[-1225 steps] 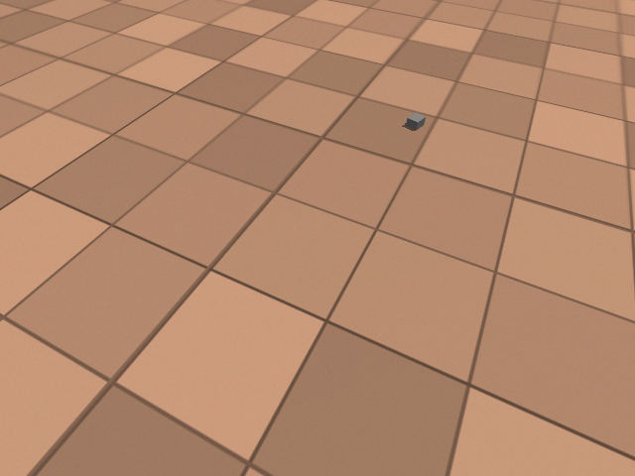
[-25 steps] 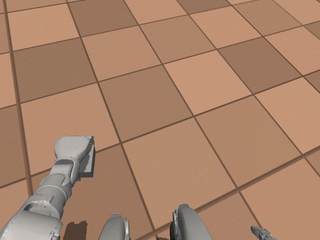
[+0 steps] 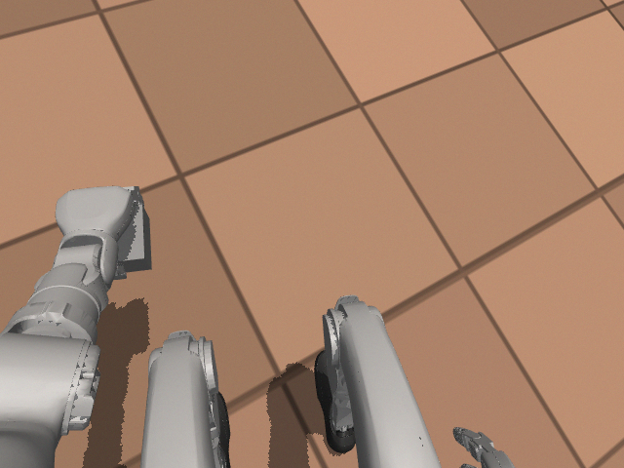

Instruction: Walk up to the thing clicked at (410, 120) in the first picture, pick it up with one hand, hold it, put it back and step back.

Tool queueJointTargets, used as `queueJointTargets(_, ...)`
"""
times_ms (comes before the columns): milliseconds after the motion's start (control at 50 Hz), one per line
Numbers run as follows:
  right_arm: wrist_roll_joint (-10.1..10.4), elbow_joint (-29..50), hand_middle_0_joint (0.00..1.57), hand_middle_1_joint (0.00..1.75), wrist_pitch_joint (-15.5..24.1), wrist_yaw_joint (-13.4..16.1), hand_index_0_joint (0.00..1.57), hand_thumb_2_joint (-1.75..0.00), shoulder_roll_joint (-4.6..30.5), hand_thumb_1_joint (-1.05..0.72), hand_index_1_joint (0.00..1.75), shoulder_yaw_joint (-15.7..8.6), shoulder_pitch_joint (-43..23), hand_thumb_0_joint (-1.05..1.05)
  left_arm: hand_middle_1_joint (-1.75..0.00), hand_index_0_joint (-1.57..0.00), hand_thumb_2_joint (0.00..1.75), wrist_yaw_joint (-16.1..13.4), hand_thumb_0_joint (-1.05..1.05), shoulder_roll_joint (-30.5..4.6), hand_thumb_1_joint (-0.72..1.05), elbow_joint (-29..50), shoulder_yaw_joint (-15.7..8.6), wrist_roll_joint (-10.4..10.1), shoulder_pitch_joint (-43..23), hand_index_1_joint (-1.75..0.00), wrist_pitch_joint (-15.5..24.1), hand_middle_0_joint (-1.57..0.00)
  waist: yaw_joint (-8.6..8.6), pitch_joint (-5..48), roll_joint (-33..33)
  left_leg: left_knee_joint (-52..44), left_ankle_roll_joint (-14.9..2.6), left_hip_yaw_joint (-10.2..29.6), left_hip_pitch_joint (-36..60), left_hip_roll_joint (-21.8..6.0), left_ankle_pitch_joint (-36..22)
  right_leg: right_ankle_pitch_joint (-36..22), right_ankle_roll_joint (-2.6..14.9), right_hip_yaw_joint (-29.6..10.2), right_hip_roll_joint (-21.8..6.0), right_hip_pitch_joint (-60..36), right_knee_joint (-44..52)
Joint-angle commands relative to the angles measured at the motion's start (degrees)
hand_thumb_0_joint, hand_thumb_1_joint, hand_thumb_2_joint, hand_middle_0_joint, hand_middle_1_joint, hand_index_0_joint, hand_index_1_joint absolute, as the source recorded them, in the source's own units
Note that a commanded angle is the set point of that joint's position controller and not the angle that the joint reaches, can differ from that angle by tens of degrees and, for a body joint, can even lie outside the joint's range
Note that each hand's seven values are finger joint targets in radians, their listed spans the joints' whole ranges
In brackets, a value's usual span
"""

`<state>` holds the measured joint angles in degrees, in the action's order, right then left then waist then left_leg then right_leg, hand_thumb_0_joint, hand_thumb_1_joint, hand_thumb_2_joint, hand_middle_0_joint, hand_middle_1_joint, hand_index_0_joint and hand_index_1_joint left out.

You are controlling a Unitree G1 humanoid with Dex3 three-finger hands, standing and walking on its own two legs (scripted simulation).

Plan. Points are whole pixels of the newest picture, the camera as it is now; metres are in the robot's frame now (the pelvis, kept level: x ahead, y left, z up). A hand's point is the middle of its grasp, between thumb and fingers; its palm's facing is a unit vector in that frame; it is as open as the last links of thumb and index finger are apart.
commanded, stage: crouch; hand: left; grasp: from above
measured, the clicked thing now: (121, 240) +0.45 +0.19 -0.19
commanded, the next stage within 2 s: lower in 0.98 s
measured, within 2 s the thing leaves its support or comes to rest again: neither
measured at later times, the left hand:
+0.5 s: hand (128, 237) +0.48 +0.20 -0.26, palm faces -0.46 -0.01 -0.89, open 11.1 cm
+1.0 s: hand (136, 235) +0.50 +0.20 -0.31, palm faces -0.45 +0.01 -0.89, open 11.1 cm
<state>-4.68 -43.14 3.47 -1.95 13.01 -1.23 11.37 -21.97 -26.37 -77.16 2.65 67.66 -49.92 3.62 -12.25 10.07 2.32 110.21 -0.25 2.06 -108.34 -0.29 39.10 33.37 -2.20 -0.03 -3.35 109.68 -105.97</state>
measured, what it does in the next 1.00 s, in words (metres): lowers itself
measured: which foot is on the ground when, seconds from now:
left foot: down 0.00-1.00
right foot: down 0.00-1.00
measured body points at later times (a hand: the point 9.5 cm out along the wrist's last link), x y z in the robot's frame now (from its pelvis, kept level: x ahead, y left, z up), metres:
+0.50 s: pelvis -0.01 +0.00 -0.09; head +0.24 +0.03 +0.29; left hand +0.50 +0.20 -0.21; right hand +0.01 -0.28 -0.20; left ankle +0.06 +0.12 -0.45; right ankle +0.10 -0.14 -0.45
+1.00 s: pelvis -0.01 +0.00 -0.13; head +0.24 +0.03 +0.24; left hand +0.52 +0.19 -0.25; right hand -0.03 -0.27 -0.23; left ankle +0.06 +0.12 -0.45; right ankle +0.10 -0.14 -0.45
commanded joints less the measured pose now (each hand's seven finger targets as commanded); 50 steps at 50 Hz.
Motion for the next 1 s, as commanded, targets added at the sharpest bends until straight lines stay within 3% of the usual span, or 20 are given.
queueJointTargets(0,-0.75,1.78,0.20,0.30,1.50,-0.15,0.20,-0.90,13.32,-0.90,0.30,-4.15,11.51,0.00,-0.56,-0.96,0.77,-4.40,0.00,-13.00,0.53,7.96,-3.10,1.63,-23.82,-0.57,0.48,-0.96,-1.92,39.64,9.77,-10.39,-0.03,-0.24,24.34,1.71,-13.26,-10.15,4.21,3.72,1.36,-18.58,7.44)
queueJointTargets(20,-0.86,1.58,0.20,0.30,1.54,-0.36,0.20,-0.90,13.54,-0.89,0.30,-4.04,11.25,0.00,-0.56,-0.95,0.77,-4.84,0.00,-14.71,0.52,8.26,-3.78,2.15,-25.31,-0.57,0.46,-0.95,-1.84,40.11,11.52,-9.36,-0.09,-0.82,23.23,1.78,-13.82,-10.68,4.33,3.71,1.59,-18.09,6.40)
queueJointTargets(100,-1.73,1.80,0.20,0.30,1.66,-1.60,0.20,-0.90,13.97,-0.90,0.30,-3.91,11.81,0.00,-0.55,-0.93,0.79,-5.45,0.00,-15.31,0.49,6.81,-4.84,2.83,-26.13,-0.57,-0.09,-0.95,-2.33,41.47,13.49,-6.54,-0.06,-1.25,21.92,1.85,-15.66,-12.37,4.32,4.00,1.42,-17.09,3.48)
queueJointTargets(140,-1.78,1.98,0.20,0.30,1.52,-1.94,0.20,-0.90,13.77,-0.90,0.30,-3.91,11.29,0.00,-0.55,-0.94,0.79,-5.26,0.00,-15.46,0.51,5.94,-4.91,2.72,-25.70,-0.57,-0.36,-0.96,-2.17,41.66,13.10,-5.20,-0.25,-1.48,21.04,1.91,-15.79,-12.56,4.34,4.16,1.67,-16.61,2.40)
queueJointTargets(300,-2.33,1.49,0.20,0.30,1.20,-3.18,0.20,-0.90,14.30,-0.90,0.30,-3.86,12.34,0.00,-0.56,-0.95,0.81,-3.65,0.00,-16.69,0.52,5.55,-5.05,1.25,-29.08,-0.58,0.83,-0.98,-4.56,37.66,9.89,-0.55,-1.07,-1.51,13.56,1.90,-12.60,-10.78,3.84,4.68,1.85,-14.46,-0.77)
queueJointTargets(320,-2.47,1.10,0.20,0.30,1.20,-3.28,0.20,-0.90,14.46,-0.90,0.30,-3.97,12.78,0.00,-0.55,-0.95,0.81,-3.35,0.00,-17.91,0.51,6.26,-5.55,1.51,-30.09,-0.58,1.30,-0.97,-4.63,37.81,11.05,0.12,-0.90,-1.58,14.40,1.85,-13.24,-11.21,3.96,4.76,1.96,-13.79,-1.52)
queueJointTargets(360,-2.43,1.80,0.20,0.30,1.12,-3.63,0.20,-0.90,14.63,-0.90,0.30,-3.69,12.07,0.00,-0.55,-0.94,0.81,-2.72,0.00,-15.41,0.50,1.98,-3.89,1.68,-27.86,-0.57,1.61,-0.97,-5.25,35.97,10.73,0.77,-0.94,-1.58,12.57,2.01,-12.06,-10.04,3.92,4.88,2.06,-12.50,-2.09)
queueJointTargets(380,-2.58,1.02,0.20,0.30,0.99,-3.77,0.20,-0.90,14.88,-0.90,0.30,-3.85,12.84,0.00,-0.53,-0.94,0.79,-2.73,0.00,-16.96,0.49,5.39,-4.57,1.79,-30.29,-0.56,2.39,-0.96,-5.31,36.90,10.39,1.23,-0.97,-1.54,12.00,1.98,-12.14,-10.29,3.90,5.14,2.13,-12.94,-2.49)
queueJointTargets(520,-2.85,1.04,0.20,0.30,1.02,-4.38,0.20,-0.90,15.55,-0.90,0.30,-2.93,12.62,0.00,-0.54,-1.00,0.83,-3.99,0.00,-18.61,0.56,0.71,-4.70,3.94,-31.89,-0.57,3.16,-1.03,-5.06,37.24,13.11,3.59,-0.85,-1.56,10.38,2.20,-11.07,-9.02,4.29,5.57,2.44,-8.69,-5.71)
queueJointTargets(540,-3.08,0.99,0.20,0.30,1.16,-4.59,0.20,-0.90,15.65,-0.90,0.30,-2.50,13.22,0.00,-0.56,-1.00,0.84,-4.24,0.00,-18.71,0.57,-0.89,-4.96,4.41,-32.13,-0.59,3.05,-1.03,-5.86,35.75,13.30,3.93,-0.65,-1.19,10.63,2.01,-11.59,-9.33,4.26,5.74,2.10,-7.37,-6.34)
queueJointTargets(560,-3.20,0.92,0.20,0.30,1.22,-4.73,0.20,-0.90,15.95,-0.90,0.30,-2.57,13.51,0.00,-0.57,-1.00,0.83,-4.61,0.00,-20.30,0.58,0.77,-5.75,4.72,-33.40,-0.60,3.24,-1.02,-5.53,36.21,13.78,4.29,-0.77,-1.48,10.38,2.09,-11.29,-9.13,4.24,5.74,2.18,-7.35,-6.45)
queueJointTargets(660,-3.75,0.73,0.20,0.30,1.57,-5.12,0.20,-0.90,16.31,-0.90,0.30,-1.65,13.24,0.00,-0.57,-1.01,0.83,-5.83,0.00,-20.47,0.58,-3.04,-5.65,5.21,-34.71,-0.60,3.30,-1.03,-6.55,34.71,13.44,5.51,-0.95,-1.55,7.46,2.34,-8.74,-7.28,4.22,6.24,2.33,-5.95,-7.79)
queueJointTargets(700,-3.92,0.57,0.20,0.30,1.80,-5.13,0.20,-0.90,16.89,-0.90,0.30,-1.59,13.13,0.00,-0.57,-1.03,0.83,-6.53,0.00,-22.22,0.61,-1.97,-6.41,5.50,-37.25,-0.60,3.54,-1.05,-6.43,35.20,15.88,5.47,-0.68,-1.05,8.17,2.17,-7.50,-6.20,4.36,6.56,2.14,-3.50,-8.83)
queueJointTargets(740,-4.36,0.00,0.20,0.30,1.96,-5.55,0.20,-0.90,16.90,-0.90,0.30,-1.12,14.07,0.00,-0.60,-1.04,0.86,-6.63,0.00,-21.18,0.63,-2.91,-6.10,6.13,-37.25,-0.62,3.54,-1.06,-7.49,34.72,16.06,6.32,-0.42,-0.59,8.87,2.07,-8.78,-7.38,4.34,6.96,1.91,-2.62,-9.86)
queueJointTargets(820,-4.97,-0.06,0.20,0.30,2.37,-6.07,0.20,-0.90,17.44,-0.90,0.30,-0.59,14.04,0.00,-0.61,-1.06,0.86,-6.61,0.00,-22.49,0.67,-3.91,-6.25,6.50,-38.30,-0.63,3.74,-1.08,-8.56,32.68,15.00,8.08,-0.82,-0.99,6.47,2.25,-7.30,-6.44,4.17,7.24,2.20,-2.06,-10.17)
queueJointTargets(860,-4.74,0.09,0.20,0.30,2.24,-6.17,0.20,-0.90,17.69,-0.91,0.30,-0.42,13.65,0.00,-0.63,-1.05,0.86,-6.63,0.00,-22.18,0.65,-6.94,-6.05,6.33,-34.73,-0.65,3.10,-1.07,-7.34,33.20,15.04,7.96,-0.82,-0.98,5.55,2.47,-7.47,-6.45,4.22,7.20,2.17,-2.44,-10.44)
queueJointTargets(920,-4.89,0.05,0.20,0.30,2.41,-6.58,0.20,-0.90,18.22,-0.91,0.30,-0.22,14.27,0.00,-0.63,-1.07,0.89,-6.35,0.00,-22.36,0.68,-6.73,-6.14,6.22,-34.78,-0.65,2.96,-1.10,-7.76,32.35,15.49,8.33,-0.64,-0.47,5.58,2.25,-8.26,-7.24,4.17,7.59,2.07,-1.39,-11.15)
queueJointTargets(940,-4.90,0.53,0.20,0.30,2.54,-6.78,0.20,-0.90,17.74,-0.91,0.30,0.12,13.56,0.00,-0.62,-1.09,0.87,-6.01,0.00,-20.56,0.69,-7.91,-4.67,5.63,-35.30,-0.64,2.93,-1.11,-8.35,31.53,15.91,8.91,-0.89,-1.24,4.42,2.47,-7.47,-6.74,4.30,7.55,2.56,-1.83,-11.26)
queueJointTargets(960,-5.38,0.09,0.20,0.30,2.62,-6.89,0.20,-0.90,18.37,-0.91,0.30,-0.10,14.83,0.00,-0.64,-1.08,0.88,-6.09,0.00,-23.68,0.69,-3.27,-6.74,5.83,-38.12,-0.66,3.47,-1.10,-8.88,33.08,15.06,9.71,-1.01,-1.14,4.69,2.32,-8.99,-8.54,3.90,7.66,2.31,-3.45,-11.05)
queueJointTargets(980,-4.94,0.18,0.20,0.30,2.46,-6.90,0.20,-0.90,18.51,-0.91,0.30,0.10,14.73,0.00,-0.64,-1.08,0.86,-5.95,0.00,-23.03,0.68,-6.85,-5.88,6.03,-34.20,-0.65,2.94,-1.09,-7.44,33.11,15.35,9.56,-1.03,-1.43,4.34,2.48,-9.89,-8.97,4.10,7.53,2.49,-4.59,-11.25)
